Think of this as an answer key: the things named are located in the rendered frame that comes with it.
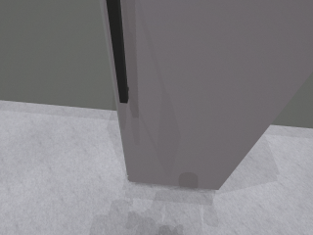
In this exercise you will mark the fridge door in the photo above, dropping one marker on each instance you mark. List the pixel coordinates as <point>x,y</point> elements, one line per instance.
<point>206,78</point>

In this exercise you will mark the handle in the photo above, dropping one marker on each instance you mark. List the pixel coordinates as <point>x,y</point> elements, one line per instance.
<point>116,28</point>

